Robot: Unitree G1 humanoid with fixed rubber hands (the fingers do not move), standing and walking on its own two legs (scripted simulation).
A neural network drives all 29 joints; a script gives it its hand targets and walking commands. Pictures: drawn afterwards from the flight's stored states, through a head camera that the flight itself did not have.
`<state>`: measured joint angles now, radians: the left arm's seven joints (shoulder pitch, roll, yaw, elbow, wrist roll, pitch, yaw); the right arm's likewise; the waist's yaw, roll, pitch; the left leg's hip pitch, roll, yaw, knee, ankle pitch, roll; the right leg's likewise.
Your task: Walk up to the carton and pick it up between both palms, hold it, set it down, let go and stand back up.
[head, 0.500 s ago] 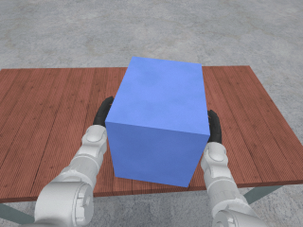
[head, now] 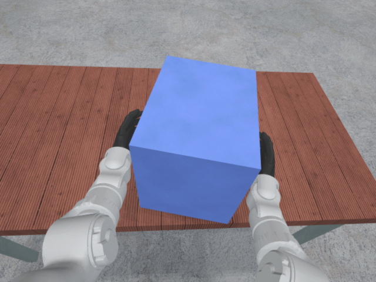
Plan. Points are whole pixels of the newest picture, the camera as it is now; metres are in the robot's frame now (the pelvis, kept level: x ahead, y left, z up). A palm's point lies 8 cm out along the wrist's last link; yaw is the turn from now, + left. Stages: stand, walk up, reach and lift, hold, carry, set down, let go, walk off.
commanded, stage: set down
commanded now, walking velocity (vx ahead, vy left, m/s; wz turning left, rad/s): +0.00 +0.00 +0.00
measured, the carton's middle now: (197, 139) +0.45 -0.08 -0.01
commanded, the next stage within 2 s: none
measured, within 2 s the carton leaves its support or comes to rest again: rests again in 0.10 s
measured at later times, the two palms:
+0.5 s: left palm (126, 147) +0.44 +0.09 +0.01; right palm (261, 170) +0.34 -0.21 +0.01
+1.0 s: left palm (127, 145) +0.45 +0.09 +0.00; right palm (258, 175) +0.35 -0.22 -0.02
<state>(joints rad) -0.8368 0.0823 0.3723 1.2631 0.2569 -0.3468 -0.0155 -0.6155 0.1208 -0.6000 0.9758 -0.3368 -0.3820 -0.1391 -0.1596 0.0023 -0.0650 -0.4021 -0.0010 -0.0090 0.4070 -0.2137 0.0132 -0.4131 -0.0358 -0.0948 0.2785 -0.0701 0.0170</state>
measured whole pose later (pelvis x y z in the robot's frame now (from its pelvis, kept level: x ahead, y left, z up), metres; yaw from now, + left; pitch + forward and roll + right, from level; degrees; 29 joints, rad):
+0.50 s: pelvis +0.00 -0.01 +0.00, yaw +0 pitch +14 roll -1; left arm -0.83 0.08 0.46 1.21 0.38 -0.35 -0.05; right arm -0.62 0.17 -0.70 0.98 -0.43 -0.52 -0.13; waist -0.15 -0.01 -0.03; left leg -0.43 0.01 0.00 0.38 -0.20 0.00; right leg -0.44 -0.03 -0.09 0.26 -0.06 0.01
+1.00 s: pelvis +0.01 +0.00 -0.01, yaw -3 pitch +18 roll -1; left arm -0.86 0.15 0.25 1.32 0.19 -0.35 0.03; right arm -0.71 0.03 -0.46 1.28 -0.21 -0.49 -0.17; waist -0.15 0.01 -0.10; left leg -0.54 0.02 0.03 0.47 -0.25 0.01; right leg -0.57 -0.02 -0.06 0.35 -0.09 0.01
